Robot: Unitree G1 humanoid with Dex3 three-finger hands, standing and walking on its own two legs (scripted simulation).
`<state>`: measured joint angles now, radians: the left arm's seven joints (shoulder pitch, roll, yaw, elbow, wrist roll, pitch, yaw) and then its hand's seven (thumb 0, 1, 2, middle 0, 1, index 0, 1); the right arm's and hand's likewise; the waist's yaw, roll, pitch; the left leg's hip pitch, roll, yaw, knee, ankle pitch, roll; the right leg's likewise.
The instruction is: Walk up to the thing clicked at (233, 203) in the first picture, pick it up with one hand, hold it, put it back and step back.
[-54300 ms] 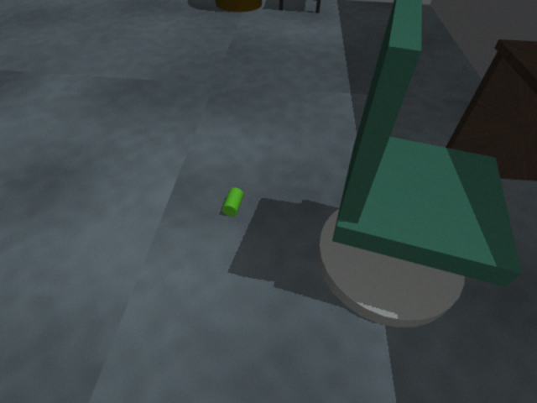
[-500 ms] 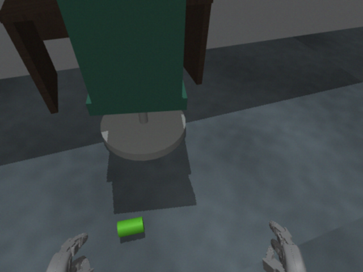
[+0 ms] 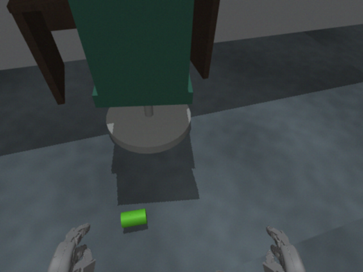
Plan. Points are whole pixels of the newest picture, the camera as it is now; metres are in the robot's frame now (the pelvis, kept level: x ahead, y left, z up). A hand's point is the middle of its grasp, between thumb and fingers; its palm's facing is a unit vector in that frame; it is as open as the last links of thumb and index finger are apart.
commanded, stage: stand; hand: left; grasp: from above
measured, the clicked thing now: (134, 217) +0.50 +0.22 -0.68
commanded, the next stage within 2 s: none
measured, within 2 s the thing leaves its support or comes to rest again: neither
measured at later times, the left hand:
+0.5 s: hand out of the picture +0.05 +0.24 -0.11, palm faces +0.04 -0.95 -0.32, open 7.4 cm
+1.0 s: hand out of the picture +0.04 +0.24 -0.10, palm faces +0.02 -0.94 -0.34, open 7.4 cm
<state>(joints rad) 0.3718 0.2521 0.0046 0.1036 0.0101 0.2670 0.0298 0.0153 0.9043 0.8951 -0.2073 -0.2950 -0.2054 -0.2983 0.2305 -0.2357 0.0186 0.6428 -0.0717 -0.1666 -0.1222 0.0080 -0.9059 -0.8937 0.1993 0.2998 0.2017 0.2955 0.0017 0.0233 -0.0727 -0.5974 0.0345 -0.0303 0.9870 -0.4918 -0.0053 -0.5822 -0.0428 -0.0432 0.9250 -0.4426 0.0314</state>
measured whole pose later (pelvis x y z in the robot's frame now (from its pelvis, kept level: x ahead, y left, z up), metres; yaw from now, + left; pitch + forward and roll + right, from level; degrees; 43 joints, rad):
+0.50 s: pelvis +0.01 +0.01 +0.05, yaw +0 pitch -3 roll +0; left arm 0.22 0.28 0.04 1.02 0.03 0.02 0.03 0.01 0.91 0.90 -0.21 -0.30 -0.20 -0.30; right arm 0.19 -0.28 -0.04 1.03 -0.03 0.00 -0.02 0.01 -0.91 -0.89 0.20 0.30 0.20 0.30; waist 0.03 0.00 0.06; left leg -0.18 0.00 0.01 0.53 -0.29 0.01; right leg -0.18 -0.08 -0.02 0.50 -0.25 0.06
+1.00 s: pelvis -0.01 +0.00 +0.06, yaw +0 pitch -5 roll +0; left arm 0.17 0.30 0.03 1.13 0.03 0.00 0.02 0.01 0.91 0.90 -0.21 -0.30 -0.21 -0.30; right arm 0.16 -0.31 -0.04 1.11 -0.02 0.01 -0.01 0.00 -0.91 -0.89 0.20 0.30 0.20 0.30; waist 0.01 0.01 0.06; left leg -0.11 0.01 0.00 0.38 -0.19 0.00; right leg -0.12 -0.06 -0.03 0.37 -0.17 0.04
